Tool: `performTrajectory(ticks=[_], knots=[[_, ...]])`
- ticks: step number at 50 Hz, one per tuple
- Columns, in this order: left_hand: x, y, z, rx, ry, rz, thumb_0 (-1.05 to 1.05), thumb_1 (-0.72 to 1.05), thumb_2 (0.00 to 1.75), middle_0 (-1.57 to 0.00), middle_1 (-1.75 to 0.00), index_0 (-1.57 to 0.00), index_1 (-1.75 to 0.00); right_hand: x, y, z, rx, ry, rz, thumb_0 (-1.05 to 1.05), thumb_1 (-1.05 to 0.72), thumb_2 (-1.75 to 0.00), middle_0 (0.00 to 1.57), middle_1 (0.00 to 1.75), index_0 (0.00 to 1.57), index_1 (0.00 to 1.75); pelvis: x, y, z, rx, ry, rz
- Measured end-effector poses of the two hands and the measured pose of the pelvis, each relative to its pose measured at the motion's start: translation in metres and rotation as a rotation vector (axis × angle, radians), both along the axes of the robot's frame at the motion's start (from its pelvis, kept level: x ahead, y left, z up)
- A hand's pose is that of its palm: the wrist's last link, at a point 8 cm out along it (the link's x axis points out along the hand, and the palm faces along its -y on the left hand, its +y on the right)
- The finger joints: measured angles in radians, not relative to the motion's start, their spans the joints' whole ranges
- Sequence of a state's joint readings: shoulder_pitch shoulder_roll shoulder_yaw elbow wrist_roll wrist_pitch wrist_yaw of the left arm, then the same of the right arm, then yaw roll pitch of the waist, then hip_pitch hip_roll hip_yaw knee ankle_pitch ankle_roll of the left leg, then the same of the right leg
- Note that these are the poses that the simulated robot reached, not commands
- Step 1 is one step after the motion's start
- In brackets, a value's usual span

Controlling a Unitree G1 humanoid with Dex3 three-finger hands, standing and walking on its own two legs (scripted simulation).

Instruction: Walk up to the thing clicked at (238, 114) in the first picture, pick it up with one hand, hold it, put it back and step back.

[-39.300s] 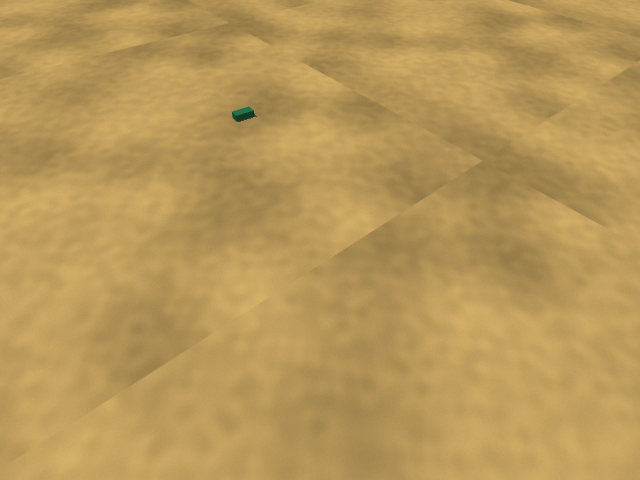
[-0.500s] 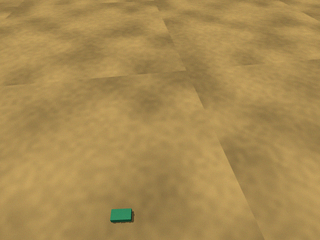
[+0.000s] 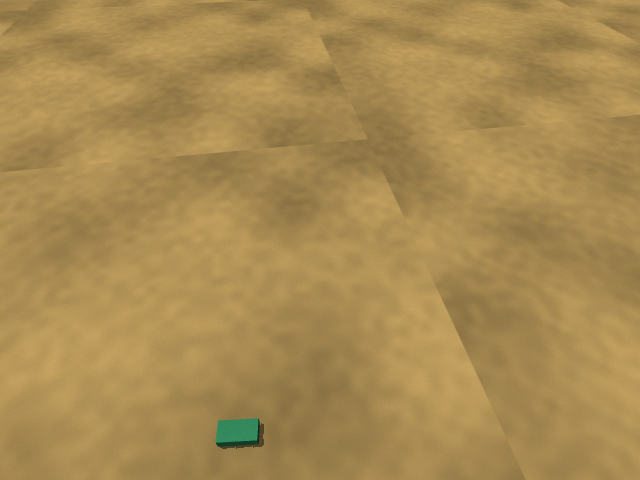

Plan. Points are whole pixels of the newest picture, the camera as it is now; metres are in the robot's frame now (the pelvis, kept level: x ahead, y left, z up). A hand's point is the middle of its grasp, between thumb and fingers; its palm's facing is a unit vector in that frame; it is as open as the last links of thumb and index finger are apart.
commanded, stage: stand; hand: left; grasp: from above
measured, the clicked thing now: (238, 432) +0.41 +0.24 -0.76
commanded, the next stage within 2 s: step back in 0.38 s
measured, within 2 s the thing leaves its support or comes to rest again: neither
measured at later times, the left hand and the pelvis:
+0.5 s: hand out of the picture +0.08 +0.26 -0.16, palm faces +0.01 -0.93 -0.36, open 7.4 cm; pelvis -0.01 +0.00 -0.01, yaw +0 degrees
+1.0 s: hand out of the picture +0.02 +0.28 -0.18, palm faces -0.10 -0.92 -0.38, open 7.4 cm; pelvis -0.11 +0.02 -0.02, yaw -5 degrees
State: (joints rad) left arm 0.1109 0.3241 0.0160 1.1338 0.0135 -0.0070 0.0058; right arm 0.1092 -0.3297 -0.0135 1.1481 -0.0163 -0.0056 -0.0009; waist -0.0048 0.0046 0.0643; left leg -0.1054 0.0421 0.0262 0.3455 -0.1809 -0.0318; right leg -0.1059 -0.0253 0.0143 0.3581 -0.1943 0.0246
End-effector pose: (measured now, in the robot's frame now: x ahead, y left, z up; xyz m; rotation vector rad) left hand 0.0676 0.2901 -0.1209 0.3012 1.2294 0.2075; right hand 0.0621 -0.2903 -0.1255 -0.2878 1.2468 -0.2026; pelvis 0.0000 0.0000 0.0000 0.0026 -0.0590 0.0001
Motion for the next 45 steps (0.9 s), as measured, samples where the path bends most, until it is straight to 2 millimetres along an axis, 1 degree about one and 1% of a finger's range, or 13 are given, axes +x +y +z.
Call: performTrajectory(ticks=[7, 20, 25, 28, 31, 33, 36, 39, 42, 45], knots=[[0.005, -0.001, 0.001, 0.000, -0.011, -0.005, 0.01, 0.90, 0.89, -0.21, -0.30, -0.21, -0.30, 0.001, -0.001, 0.001, 0.000, 0.000, 0.000, 0.01, -0.91, -0.90, 0.20, 0.30, 0.20, 0.30, 0.001, -0.001, 0.000, 0.000, 0.003, 0.001], [0.005, 0.001, 0.002, 0.003, -0.010, -0.005, 0.01, 0.90, 0.89, -0.21, -0.30, -0.21, -0.30, 0.000, -0.004, 0.000, 0.000, 0.003, -0.001, 0.01, -0.91, -0.90, 0.20, 0.30, 0.20, 0.30, 0.001, -0.002, 0.000, -0.001, 0.006, -0.003], [0.003, 0.011, -0.001, 0.025, -0.022, 0.005, 0.01, 0.90, 0.89, -0.21, -0.30, -0.21, -0.30, -0.001, -0.009, -0.002, -0.016, 0.004, 0.001, 0.01, -0.91, -0.90, 0.20, 0.30, 0.20, 0.30, -0.013, -0.002, -0.007, -0.004, 0.020, -0.007], [0.000, 0.019, -0.004, 0.040, -0.023, -0.004, 0.01, 0.90, 0.89, -0.21, -0.30, -0.21, -0.30, -0.005, -0.013, -0.004, -0.036, 0.002, 0.004, 0.01, -0.91, -0.90, 0.20, 0.30, 0.20, 0.30, -0.023, 0.002, -0.011, -0.009, 0.024, -0.007], [-0.002, 0.029, -0.008, 0.046, -0.031, -0.023, 0.01, 0.90, 0.89, -0.21, -0.30, -0.21, -0.30, -0.012, -0.013, -0.005, -0.060, -0.001, 0.005, 0.01, -0.91, -0.90, 0.20, 0.30, 0.20, 0.30, -0.032, 0.011, -0.017, -0.013, 0.024, -0.011], [-0.001, 0.038, -0.014, 0.045, -0.039, -0.040, 0.01, 0.90, 0.89, -0.21, -0.30, -0.21, -0.30, -0.021, -0.010, -0.005, -0.077, -0.005, -0.001, 0.00, -0.91, -0.90, 0.20, 0.30, 0.20, 0.30, -0.037, 0.019, -0.022, -0.015, 0.026, -0.016], [0.004, 0.048, -0.020, 0.045, -0.061, -0.053, 0.01, 0.90, 0.89, -0.21, -0.30, -0.21, -0.30, -0.039, -0.001, -0.002, -0.091, 0.005, 0.000, 0.00, -0.91, -0.90, 0.20, 0.30, 0.20, 0.30, -0.048, 0.029, -0.026, -0.007, 0.023, -0.023], [0.005, 0.052, -0.017, 0.048, -0.077, -0.062, 0.01, 0.90, 0.89, -0.21, -0.30, -0.21, -0.30, -0.060, 0.006, 0.005, -0.099, 0.024, -0.001, 0.00, -0.91, -0.90, 0.20, 0.30, 0.20, 0.30, -0.058, 0.031, -0.021, -0.024, 0.025, -0.027], [-0.003, 0.050, -0.015, 0.038, -0.087, -0.072, 0.01, 0.90, 0.89, -0.20, -0.30, -0.20, -0.30, -0.075, 0.008, 0.010, -0.108, 0.023, -0.010, 0.01, -0.91, -0.90, 0.20, 0.30, 0.20, 0.30, -0.069, 0.031, -0.017, -0.027, 0.030, -0.041], [-0.018, 0.047, -0.015, 0.036, -0.073, -0.089, 0.01, 0.90, 0.89, -0.20, -0.30, -0.20, -0.30, -0.084, 0.007, 0.011, -0.112, -0.010, -0.021, 0.01, -0.90, -0.90, 0.20, 0.30, 0.20, 0.30, -0.081, 0.031, -0.017, -0.025, 0.029, -0.059]])
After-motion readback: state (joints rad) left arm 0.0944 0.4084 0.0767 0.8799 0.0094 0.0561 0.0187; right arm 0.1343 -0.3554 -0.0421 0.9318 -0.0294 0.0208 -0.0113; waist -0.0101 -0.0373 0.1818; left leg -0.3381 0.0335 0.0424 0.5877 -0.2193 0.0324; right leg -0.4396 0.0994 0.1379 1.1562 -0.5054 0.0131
